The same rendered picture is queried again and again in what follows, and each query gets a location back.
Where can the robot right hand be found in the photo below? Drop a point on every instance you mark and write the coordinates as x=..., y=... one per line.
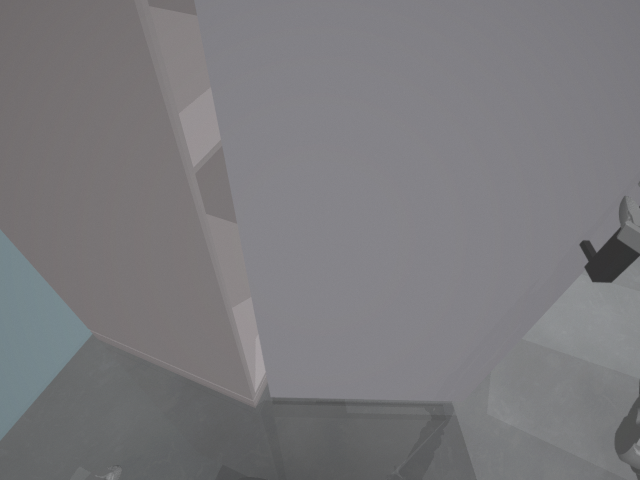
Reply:
x=629, y=216

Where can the handle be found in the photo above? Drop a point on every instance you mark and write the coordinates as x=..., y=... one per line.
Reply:
x=610, y=261

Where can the fridge door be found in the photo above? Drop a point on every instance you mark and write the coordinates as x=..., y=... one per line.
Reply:
x=412, y=179

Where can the right robot upper arm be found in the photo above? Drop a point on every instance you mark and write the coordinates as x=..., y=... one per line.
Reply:
x=627, y=438

